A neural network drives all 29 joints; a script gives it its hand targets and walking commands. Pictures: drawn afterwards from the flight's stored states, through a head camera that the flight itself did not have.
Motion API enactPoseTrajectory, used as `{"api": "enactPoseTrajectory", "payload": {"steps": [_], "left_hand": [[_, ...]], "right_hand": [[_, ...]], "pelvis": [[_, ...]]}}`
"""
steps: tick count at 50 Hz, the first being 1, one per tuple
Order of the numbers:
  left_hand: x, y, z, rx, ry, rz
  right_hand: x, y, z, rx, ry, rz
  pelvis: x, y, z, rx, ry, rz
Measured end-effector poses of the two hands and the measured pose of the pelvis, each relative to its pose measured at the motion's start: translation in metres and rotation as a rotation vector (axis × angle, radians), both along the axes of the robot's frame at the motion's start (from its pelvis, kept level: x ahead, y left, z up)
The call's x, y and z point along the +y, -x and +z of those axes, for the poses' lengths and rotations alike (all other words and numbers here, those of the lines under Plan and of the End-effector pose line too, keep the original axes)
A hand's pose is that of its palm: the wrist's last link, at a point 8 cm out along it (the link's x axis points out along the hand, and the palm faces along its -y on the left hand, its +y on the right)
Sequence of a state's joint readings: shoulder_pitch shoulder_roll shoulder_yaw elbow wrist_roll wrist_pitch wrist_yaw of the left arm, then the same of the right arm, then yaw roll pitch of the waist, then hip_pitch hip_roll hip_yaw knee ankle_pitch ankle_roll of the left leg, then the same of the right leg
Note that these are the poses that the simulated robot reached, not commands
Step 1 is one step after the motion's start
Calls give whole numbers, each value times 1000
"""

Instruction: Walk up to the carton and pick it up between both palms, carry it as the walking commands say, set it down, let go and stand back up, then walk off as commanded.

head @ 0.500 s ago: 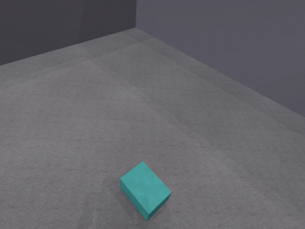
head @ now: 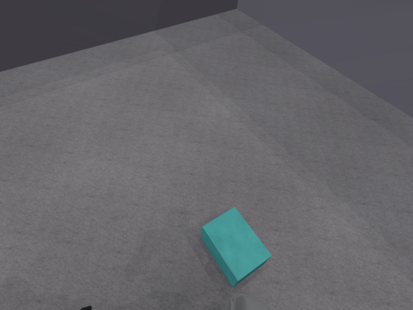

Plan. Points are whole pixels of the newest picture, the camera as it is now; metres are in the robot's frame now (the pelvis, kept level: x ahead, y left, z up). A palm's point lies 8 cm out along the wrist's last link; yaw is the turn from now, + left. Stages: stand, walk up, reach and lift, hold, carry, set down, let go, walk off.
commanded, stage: walk up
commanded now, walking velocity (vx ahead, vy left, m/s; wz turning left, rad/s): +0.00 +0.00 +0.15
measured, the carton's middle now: (233, 245) +0.46 -0.16 -0.68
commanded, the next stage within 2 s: none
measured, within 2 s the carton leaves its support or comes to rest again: neither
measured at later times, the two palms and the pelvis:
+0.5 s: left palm (122, 301) +0.16 +0.17 -0.11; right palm out of the picture +0.09 -0.33 -0.13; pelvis +0.06 -0.08 +0.01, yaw -3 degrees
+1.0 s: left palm (136, 277) +0.21 +0.15 -0.14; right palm out of the picture +0.09 -0.34 -0.11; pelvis +0.09 -0.08 +0.00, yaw -9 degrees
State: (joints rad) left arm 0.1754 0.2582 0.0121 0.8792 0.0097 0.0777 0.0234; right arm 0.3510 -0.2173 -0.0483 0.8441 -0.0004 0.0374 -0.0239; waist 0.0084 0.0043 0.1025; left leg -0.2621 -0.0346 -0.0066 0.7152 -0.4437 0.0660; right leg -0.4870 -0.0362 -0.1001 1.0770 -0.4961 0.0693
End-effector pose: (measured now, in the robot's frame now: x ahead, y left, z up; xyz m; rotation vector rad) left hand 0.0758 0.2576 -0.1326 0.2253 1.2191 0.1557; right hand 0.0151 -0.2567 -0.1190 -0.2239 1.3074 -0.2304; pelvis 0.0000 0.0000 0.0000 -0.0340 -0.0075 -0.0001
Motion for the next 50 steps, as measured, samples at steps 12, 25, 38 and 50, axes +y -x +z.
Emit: {"api": "enactPoseTrajectory", "payload": {"steps": [12,25,38,50], "left_hand": [[-43,-43,6,9,-26,-40],[-93,-81,26,-48,-19,-57],[-95,-103,2,-35,49,-75],[-107,-131,-3,-12,65,-157]], "right_hand": [[-33,-26,-23,10,-47,-39],[-75,-73,-11,-42,-68,-57],[-76,-86,1,-43,8,-77],[-84,-79,7,-91,42,-157]], "pelvis": [[-40,-35,-7,23,-47,-30],[-82,-63,9,0,-48,-44],[-72,-81,3,11,21,-66],[-75,-91,2,-6,13,-153]]}}
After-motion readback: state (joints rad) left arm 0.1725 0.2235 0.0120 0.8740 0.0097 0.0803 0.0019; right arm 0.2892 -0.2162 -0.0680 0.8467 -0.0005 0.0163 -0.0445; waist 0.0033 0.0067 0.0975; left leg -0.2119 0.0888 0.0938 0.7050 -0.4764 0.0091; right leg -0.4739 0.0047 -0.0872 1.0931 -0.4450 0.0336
